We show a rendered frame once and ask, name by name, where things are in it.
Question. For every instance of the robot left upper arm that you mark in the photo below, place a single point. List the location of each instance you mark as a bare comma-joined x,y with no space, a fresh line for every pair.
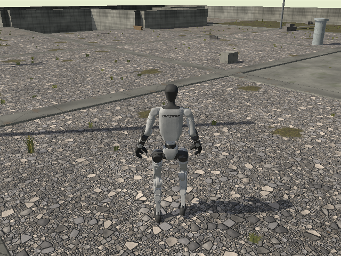
150,121

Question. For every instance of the robot right upper arm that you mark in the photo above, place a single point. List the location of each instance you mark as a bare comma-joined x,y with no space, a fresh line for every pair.
190,121

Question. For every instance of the robot right hand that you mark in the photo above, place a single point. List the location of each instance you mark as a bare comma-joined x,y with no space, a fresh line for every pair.
194,147

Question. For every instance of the robot left shin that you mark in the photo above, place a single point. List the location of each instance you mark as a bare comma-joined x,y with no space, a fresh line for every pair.
157,196

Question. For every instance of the right robot forearm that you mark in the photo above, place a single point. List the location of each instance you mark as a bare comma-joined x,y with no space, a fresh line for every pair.
196,139

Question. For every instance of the humanoid robot torso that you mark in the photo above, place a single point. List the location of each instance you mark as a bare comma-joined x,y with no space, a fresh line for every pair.
170,125

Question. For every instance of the robot left hand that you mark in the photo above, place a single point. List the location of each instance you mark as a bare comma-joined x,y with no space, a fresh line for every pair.
140,150

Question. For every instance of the left robot forearm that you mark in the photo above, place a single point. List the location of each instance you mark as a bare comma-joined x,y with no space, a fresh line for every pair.
142,140

